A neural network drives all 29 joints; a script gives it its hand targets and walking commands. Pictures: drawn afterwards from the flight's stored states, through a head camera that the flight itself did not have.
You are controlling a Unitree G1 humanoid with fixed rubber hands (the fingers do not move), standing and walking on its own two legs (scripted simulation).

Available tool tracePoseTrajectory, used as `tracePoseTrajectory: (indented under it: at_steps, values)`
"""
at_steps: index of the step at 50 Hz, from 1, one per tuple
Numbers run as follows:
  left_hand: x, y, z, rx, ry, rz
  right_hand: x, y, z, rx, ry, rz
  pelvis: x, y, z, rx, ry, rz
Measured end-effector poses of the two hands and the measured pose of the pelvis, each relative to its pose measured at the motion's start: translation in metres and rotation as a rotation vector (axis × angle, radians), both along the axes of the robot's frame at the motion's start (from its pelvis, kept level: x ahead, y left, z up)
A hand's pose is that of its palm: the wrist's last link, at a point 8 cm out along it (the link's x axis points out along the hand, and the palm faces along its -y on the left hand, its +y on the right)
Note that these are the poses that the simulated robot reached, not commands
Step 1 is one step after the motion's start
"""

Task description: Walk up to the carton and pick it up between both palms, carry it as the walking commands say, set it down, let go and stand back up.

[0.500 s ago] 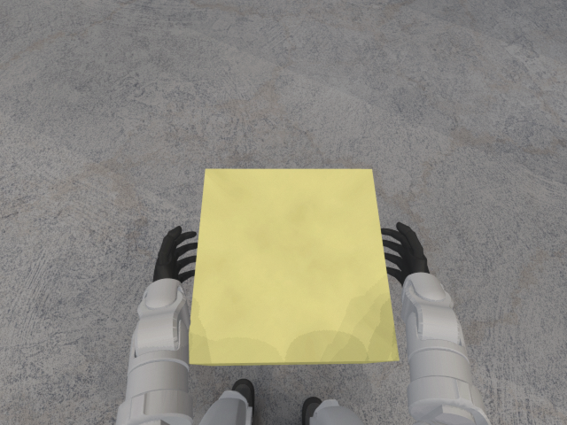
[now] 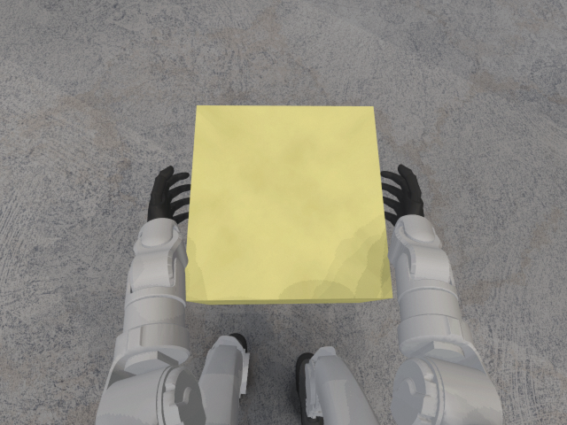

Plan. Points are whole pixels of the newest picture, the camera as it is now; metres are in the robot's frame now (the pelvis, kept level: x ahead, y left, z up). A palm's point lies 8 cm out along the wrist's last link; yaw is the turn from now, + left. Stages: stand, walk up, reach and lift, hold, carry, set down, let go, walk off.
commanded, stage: set down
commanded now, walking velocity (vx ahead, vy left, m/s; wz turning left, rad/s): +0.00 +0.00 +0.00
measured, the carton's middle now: (285, 213) +0.44 +0.01 -0.15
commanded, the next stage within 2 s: none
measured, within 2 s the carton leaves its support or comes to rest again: neither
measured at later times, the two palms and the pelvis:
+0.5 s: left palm (182, 218) +0.42 +0.19 -0.15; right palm (388, 214) +0.44 -0.16 -0.14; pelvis -0.01 +0.01 -0.08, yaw -1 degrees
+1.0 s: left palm (196, 217) +0.45 +0.18 -0.24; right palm (373, 217) +0.47 -0.17 -0.24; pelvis -0.03 +0.00 -0.15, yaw -1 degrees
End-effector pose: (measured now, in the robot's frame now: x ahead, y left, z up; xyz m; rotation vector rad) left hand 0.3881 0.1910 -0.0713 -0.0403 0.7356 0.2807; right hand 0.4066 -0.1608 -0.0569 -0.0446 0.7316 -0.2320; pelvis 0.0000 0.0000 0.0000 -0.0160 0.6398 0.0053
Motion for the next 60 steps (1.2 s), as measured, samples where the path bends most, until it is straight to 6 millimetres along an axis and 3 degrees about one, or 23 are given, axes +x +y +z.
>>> tracePoseTrajectory:
  at_steps: [12,18,45,60]
  values:
    - [0.016,-0.001,-0.046,0.005,0.005,-0.009,0.013,-0.001,-0.046,-0.006,0.004,-0.004,-0.010,0.012,-0.040,-0.002,0.105,-0.017]
    - [0.024,-0.001,-0.060,0.008,-0.010,0.005,0.024,-0.001,-0.063,-0.013,-0.012,0.020,-0.012,0.014,-0.060,-0.004,0.140,-0.012]
    - [0.055,-0.011,-0.149,0.049,-0.010,-0.019,0.054,-0.012,-0.158,-0.029,-0.012,0.051,-0.027,-0.002,-0.134,0.016,0.223,-0.024]
    - [0.067,-0.006,-0.207,0.043,0.001,-0.019,0.069,-0.008,-0.213,-0.026,0.001,0.067,-0.039,-0.002,-0.172,0.012,0.243,-0.023]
